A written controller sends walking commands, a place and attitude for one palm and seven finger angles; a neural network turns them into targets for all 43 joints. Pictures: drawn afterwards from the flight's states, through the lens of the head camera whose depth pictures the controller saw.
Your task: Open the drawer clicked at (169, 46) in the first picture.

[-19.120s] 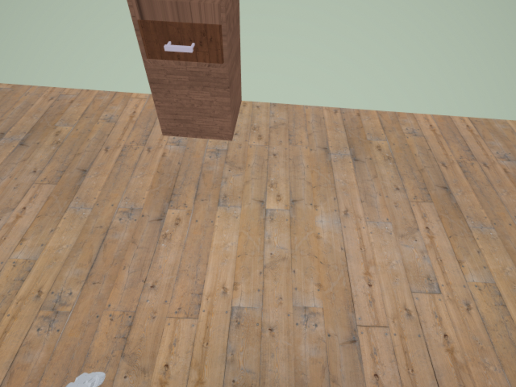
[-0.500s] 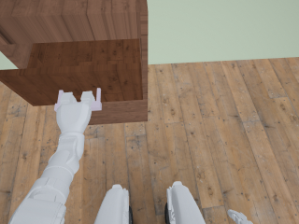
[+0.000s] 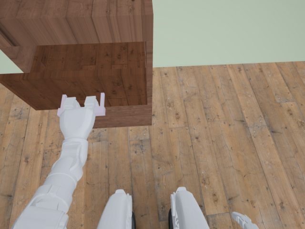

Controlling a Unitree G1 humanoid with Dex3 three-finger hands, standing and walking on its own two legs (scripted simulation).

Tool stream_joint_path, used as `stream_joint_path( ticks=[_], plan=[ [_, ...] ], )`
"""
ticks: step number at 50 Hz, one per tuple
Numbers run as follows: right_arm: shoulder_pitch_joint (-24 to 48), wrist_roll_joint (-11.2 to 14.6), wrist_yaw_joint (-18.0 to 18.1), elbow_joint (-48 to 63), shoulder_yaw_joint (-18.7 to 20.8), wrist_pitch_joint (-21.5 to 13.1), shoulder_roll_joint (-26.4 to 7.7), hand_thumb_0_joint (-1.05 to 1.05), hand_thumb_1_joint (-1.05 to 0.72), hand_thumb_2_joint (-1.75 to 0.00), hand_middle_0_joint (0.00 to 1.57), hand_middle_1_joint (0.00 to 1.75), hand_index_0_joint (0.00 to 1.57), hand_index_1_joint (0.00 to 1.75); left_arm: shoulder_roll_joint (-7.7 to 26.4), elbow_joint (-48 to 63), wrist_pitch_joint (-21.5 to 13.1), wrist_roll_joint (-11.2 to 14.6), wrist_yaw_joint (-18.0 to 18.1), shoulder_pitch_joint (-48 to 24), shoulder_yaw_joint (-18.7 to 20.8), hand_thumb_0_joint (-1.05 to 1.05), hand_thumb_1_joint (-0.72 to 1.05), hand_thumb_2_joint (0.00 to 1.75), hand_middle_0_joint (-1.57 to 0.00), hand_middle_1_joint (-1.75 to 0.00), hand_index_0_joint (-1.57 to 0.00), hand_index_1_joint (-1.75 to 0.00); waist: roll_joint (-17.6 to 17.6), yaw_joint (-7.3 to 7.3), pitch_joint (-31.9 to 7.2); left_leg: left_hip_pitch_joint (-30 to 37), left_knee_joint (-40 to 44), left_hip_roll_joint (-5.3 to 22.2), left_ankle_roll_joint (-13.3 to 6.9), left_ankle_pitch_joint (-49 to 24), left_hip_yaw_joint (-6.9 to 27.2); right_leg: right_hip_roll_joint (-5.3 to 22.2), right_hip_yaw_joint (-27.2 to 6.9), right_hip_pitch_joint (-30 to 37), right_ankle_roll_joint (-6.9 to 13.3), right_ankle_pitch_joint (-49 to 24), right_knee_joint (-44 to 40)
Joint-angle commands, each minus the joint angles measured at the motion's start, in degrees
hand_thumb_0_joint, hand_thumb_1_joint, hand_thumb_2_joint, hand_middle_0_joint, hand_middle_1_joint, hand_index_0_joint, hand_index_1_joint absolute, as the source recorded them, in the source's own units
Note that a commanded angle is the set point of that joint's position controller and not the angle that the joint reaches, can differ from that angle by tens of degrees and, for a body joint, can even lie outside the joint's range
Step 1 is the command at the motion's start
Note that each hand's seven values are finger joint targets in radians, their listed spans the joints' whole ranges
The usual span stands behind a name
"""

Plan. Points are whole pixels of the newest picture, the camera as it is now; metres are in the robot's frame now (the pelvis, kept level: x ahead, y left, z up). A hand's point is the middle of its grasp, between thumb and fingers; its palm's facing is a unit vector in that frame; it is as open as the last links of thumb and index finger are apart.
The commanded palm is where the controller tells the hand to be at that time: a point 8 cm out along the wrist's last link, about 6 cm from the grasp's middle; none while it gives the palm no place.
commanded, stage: pull the drawer open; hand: left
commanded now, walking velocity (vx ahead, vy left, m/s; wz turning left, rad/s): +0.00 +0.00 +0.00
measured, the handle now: (82, 104) +0.46 +0.21 -0.06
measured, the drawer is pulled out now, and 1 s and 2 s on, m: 0.11 0.14 0.17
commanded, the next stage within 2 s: none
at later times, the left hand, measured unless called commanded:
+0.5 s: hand (84, 131) +0.38 +0.20 -0.08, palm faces -0.04 -0.03 -1.00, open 5.9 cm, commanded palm +0.34 +0.20 -0.03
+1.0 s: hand (84, 136) +0.37 +0.20 -0.08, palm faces -0.04 -0.03 -1.00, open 6.0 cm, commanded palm +0.33 +0.20 -0.03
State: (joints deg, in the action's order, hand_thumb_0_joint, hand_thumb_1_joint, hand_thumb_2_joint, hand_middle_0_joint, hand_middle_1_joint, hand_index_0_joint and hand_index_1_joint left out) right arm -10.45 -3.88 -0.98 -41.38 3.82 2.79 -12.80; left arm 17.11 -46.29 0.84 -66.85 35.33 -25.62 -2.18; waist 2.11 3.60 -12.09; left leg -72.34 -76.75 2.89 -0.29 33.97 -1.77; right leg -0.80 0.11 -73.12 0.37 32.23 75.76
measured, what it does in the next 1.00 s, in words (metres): stands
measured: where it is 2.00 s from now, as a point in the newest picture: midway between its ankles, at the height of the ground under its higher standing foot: outside the picture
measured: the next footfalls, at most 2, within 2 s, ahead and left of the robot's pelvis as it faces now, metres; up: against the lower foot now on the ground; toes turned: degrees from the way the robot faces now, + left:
none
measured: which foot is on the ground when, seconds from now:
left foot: down 0.00-1.00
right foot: down 0.00-1.00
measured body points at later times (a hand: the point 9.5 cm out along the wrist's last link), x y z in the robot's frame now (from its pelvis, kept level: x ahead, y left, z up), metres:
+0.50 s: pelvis +0.00 +0.00 +0.00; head +0.15 -0.01 +0.43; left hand +0.38 +0.20 -0.02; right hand +0.10 -0.26 -0.14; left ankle +0.01 +0.12 -0.60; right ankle +0.02 -0.12 -0.60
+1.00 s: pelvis +0.00 +0.00 +0.00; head +0.14 -0.01 +0.43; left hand +0.37 +0.20 -0.02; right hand +0.11 -0.26 -0.14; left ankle +0.01 +0.12 -0.60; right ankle +0.02 -0.12 -0.60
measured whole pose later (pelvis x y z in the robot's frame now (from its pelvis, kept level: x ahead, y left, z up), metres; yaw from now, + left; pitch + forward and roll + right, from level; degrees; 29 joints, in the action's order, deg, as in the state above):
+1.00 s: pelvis +0.00 +0.00 +0.00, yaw +0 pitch +29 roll +0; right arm -9.1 -3.9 -0.6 -40.9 3.8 2.2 -12.5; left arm 15.5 -40.9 2.5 -66.9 35.9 -18.8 -3.4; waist 1.9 2.9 -12.2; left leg -70.4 -75.7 2.9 -0.1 33.8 -1.8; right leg -0.9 0.0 -71.3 0.5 32.1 75.0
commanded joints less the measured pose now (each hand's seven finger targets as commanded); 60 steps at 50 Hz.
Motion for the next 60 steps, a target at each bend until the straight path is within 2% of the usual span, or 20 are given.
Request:
stream_joint_path(
  ticks=[1, 4, 7, 14, 17, 19, 21, 24, 28, 30, 32, 34, 35, 42, 44, 47, 49, 58, 59, 60],
  plan=[
    [-5.93, 0.10, 0.92, 4.08, 2.91, -1.05, -7.93, 0.00, -0.90, -0.90, 0.20, 0.30, 0.20, 0.30, 8.09, 6.14, 0.63, 0.40, 2.02, -4.69, 2.69, 0.00, 0.90, 0.90, -0.40, -1.35, -0.40, -1.35, -1.27, -1.39, -27.06, 19.25, 7.43, -3.27, -1.06, -26.33, 0.88, -1.74, 1.20, 18.70, 2.01, -27.71, -8.49],
    [-5.88, -0.10, 0.95, 4.49, 2.81, -1.10, -8.04, 0.00, -0.90, -0.90, 0.20, 0.30, 0.20, 0.30, 9.20, 8.37, 0.55, 0.60, 1.84, -3.00, 3.63, 0.00, 0.90, 0.90, -0.40, -1.35, -0.40, -1.35, 0.26, -2.37, -29.15, 20.21, 7.56, -3.41, -0.92, -28.10, 1.00, -1.74, 1.12, 20.22, 2.20, -29.60, -8.01],
    [-5.50, 0.08, 1.10, 4.91, 2.73, -1.17, -7.61, 0.00, -0.90, -0.90, 0.20, 0.30, 0.20, 0.30, 7.75, 8.81, 0.41, 1.03, 1.73, -0.12, 2.93, 0.00, 0.90, 0.90, -0.40, -1.35, -0.40, -1.35, -2.54, -1.86, -27.68, 18.69, 7.29, -3.44, -1.16, -27.42, 0.41, -1.63, 0.63, 21.52, 1.76, -31.21, -8.70],
    [-5.11, -0.10, 1.16, 4.96, 2.62, -1.54, -8.01, 0.00, -0.90, -0.90, 0.20, 0.30, 0.20, 0.30, 10.56, 9.96, -0.20, 0.83, 2.23, 0.69, 5.47, 0.00, 0.90, 0.90, -0.40, -1.35, -0.40, -1.35, -0.66, -2.83, -27.11, 18.71, 7.44, -3.47, -0.97, -27.48, 0.80, -1.73, 0.60, 20.75, 2.14, -30.14, -8.08],
    [-4.82, -0.06, 1.00, 4.92, 2.78, -1.62, -7.69, 0.00, -0.90, -0.90, 0.20, 0.30, 0.20, 0.30, 6.92, 10.52, -0.11, 0.36, 2.90, -0.45, 2.42, 0.00, 0.90, 0.90, -0.40, -1.35, -0.40, -1.35, -0.27, -1.67, -26.29, 19.80, 7.50, -3.24, -0.93, -27.35, 0.78, -1.76, 1.12, 18.62, 1.98, -28.71, -8.51],
    [-4.90, -0.25, 0.91, 5.21, 2.92, -1.55, -7.95, 0.00, -0.90, -0.90, 0.20, 0.30, 0.20, 0.30, 8.84, 11.65, 0.27, 0.44, 3.12, 1.38, 4.33, 0.00, 0.90, 0.90, -0.40, -1.35, -0.40, -1.35, 0.06, -2.69, -28.54, 20.99, 7.38, -3.28, -0.82, -29.50, 1.08, -1.84, 1.11, 19.94, 2.21, -30.54, -7.88],
    [-5.01, -0.14, 0.83, 5.40, 2.99, -1.48, -7.64, 0.00, -0.90, -0.90, 0.20, 0.30, 0.20, 0.30, 6.85, 12.50, 0.65, 0.39, 3.30, 2.54, 2.91, 0.00, 0.90, 0.90, -0.40, -1.35, -0.40, -1.35, -0.67, -2.37, -28.98, 21.70, 7.39, -3.17, -0.86, -30.49, 0.93, -1.74, 1.16, 20.37, 2.02, -31.82, -8.10],
    [-4.66, -0.21, 0.87, 5.26, 2.78, -1.54, -7.84, 0.00, -0.90, -0.90, 0.20, 0.30, 0.20, 0.30, 8.30, 12.95, 1.05, 0.68, 3.20, 1.98, 3.81, 0.00, 0.90, 0.90, -0.40, -1.35, -0.40, -1.35, -0.23, -2.61, -27.80, 20.73, 7.71, -3.26, -0.77, -29.34, 1.09, -1.82, 1.11, 20.61, 2.16, -30.95, -8.19],
    [-4.30, -0.10, 0.97, 5.26, 2.76, -1.69, -7.55, 0.00, -0.90, -0.90, 0.20, 0.30, 0.20, 0.30, 6.48, 12.86, 1.26, 0.57, 3.37, 1.88, 2.14, 0.00, 0.90, 0.90, -0.40, -1.35, -0.40, -1.35, -0.79, -1.85, -26.90, 20.74, 7.98, -3.22, -0.89, -27.54, 0.75, -1.75, 1.06, 20.21, 1.96, -29.76, -8.99],
    [-4.06, -0.13, 1.08, 5.24, 2.65, -1.69, -7.60, 0.00, -0.90, -0.90, 0.20, 0.30, 0.20, 0.30, 7.44, 12.23, 1.36, 0.35, 3.28, 3.28, 3.06, 0.00, 0.90, 0.90, -0.40, -1.35, -0.40, -1.35, -0.61, -2.68, -27.23, 20.51, 7.94, -3.35, -0.81, -27.83, 0.75, -1.69, 1.06, 20.37, 2.05, -29.59, -8.65],
    [-3.99, -0.12, 1.21, 5.14, 2.62, -1.80, -7.53, 0.00, -0.90, -0.90, 0.20, 0.30, 0.20, 0.30, 6.68, 12.71, 1.14, 0.21, 3.40, 1.54, 2.11, 0.00, 0.90, 0.90, -0.40, -1.35, -0.40, -1.35, -0.75, -1.90, -26.21, 20.69, 8.10, -3.20, -0.83, -27.22, 1.02, -1.75, 1.20, 19.34, 2.00, -28.58, -8.90],
    [-3.72, -0.19, 1.08, 5.27, 2.68, -1.83, -7.69, 0.00, -0.90, -0.90, 0.20, 0.30, 0.20, 0.30, 7.37, 13.22, 1.24, 0.18, 3.43, 2.23, 2.73, 0.00, 0.90, 0.90, -0.40, -1.35, -0.40, -1.35, 0.73, -2.60, -27.14, 21.54, 8.25, -3.26, -0.68, -27.92, 1.28, -1.82, 1.29, 19.19, 2.35, -28.18, -8.62],
    [-3.57, -0.14, 1.07, 5.42, 2.67, -1.81, -7.49, 0.00, -0.90, -0.90, 0.20, 0.30, 0.20, 0.30, 5.66, 12.41, 1.35, -0.03, 3.51, 3.22, 1.56, 0.00, 0.90, 0.90, -0.40, -1.35, -0.40, -1.35, 0.42, -2.49, -26.77, 21.72, 8.16, -3.19, -0.71, -28.14, 1.08, -1.76, 1.44, 18.58, 2.21, -28.00, -8.70],
    [-3.15, -0.09, 1.07, 5.30, 2.74, -1.88, -7.37, 0.00, -0.90, -0.90, 0.20, 0.30, 0.20, 0.30, 4.98, 12.57, 1.52, -0.11, 3.71, 1.94, 0.67, 0.00, 0.90, 0.90, -0.40, -1.35, -0.40, -1.35, -0.67, -1.93, -25.79, 20.88, 8.31, -3.23, -0.80, -25.89, 1.02, -1.76, 1.32, 18.41, 2.11, -26.67, -9.25],
    [-3.03, -0.19, 1.13, 5.42, 2.79, -1.91, -7.54, 0.00, -0.90, -0.90, 0.20, 0.30, 0.20, 0.30, 6.18, 12.68, 1.69, 0.05, 3.60, 4.13, 2.05, 0.00, 0.90, 0.90, -0.40, -1.35, -0.40, -1.35, -1.28, -2.76, -26.93, 21.05, 8.30, -3.33, -0.76, -26.78, 1.03, -1.79, 1.01, 19.73, 2.26, -27.86, -9.11],
    [-2.79, -0.01, 1.19, 5.30, 2.72, -1.92, -7.25, 0.00, -0.90, -0.90, 0.20, 0.30, 0.20, 0.30, 4.69, 12.43, 1.87, -0.05, 3.47, 3.65, 0.48, 0.00, 0.90, 0.90, -0.40, -1.35, -0.40, -1.35, -1.22, -2.13, -25.62, 20.81, 8.43, -3.35, -0.81, -25.79, 0.84, -1.72, 1.09, 19.05, 2.10, -27.17, -9.53],
    [-2.88, -0.10, 1.22, 5.46, 2.68, -2.02, -7.48, 0.00, -0.90, -0.90, 0.20, 0.30, 0.20, 0.30, 6.37, 13.21, 1.84, 0.19, 3.28, 4.29, 1.90, 0.00, 0.90, 0.90, -0.40, -1.35, -0.40, -1.35, -1.14, -2.85, -26.48, 20.51, 8.48, -3.45, -0.78, -26.12, 0.96, -1.74, 0.94, 20.16, 2.28, -27.74, -9.23],
    [-2.44, 0.07, 1.26, 5.95, 2.72, -2.15, -7.07, 0.00, -0.90, -0.90, 0.20, 0.30, 0.20, 0.30, 4.27, 14.20, 1.81, 0.44, 3.12, 7.62, 0.55, 0.00, 0.90, 0.90, -0.40, -1.35, -0.40, -1.35, -1.88, -2.56, -25.77, 20.49, 8.31, -3.49, -0.90, -26.09, 0.57, -1.65, 0.67, 20.51, 2.08, -28.94, -9.64],
    [-2.59, -0.03, 1.30, 5.75, 2.69, -2.16, -7.28, 0.00, -0.90, -0.90, 0.20, 0.30, 0.20, 0.30, 6.32, 14.84, 1.66, 0.48, 3.15, 7.33, 2.35, 0.00, 0.90, 0.90, -0.40, -1.35, -0.40, -1.35, -1.81, -3.06, -26.27, 20.14, 8.25, -3.49, -0.81, -26.44, 0.72, -1.66, 0.65, 21.00, 2.21, -29.21, -9.20],
    [-2.19, -0.06, 1.38, 5.94, 2.64, -2.17, -7.17, 0.00, -0.90, -0.90, 0.20, 0.30, 0.20, 0.30, 5.62, 15.27, 1.49, 0.22, 3.30, 7.60, 1.62, 0.00, 0.90, 0.90, -0.40, -1.35, -0.40, -1.35, -1.33, -3.04, -26.51, 20.44, 8.10, -3.50, -0.85, -26.74, 0.60, -1.61, 0.52, 20.66, 2.11, -29.61, -9.14]
  ],
)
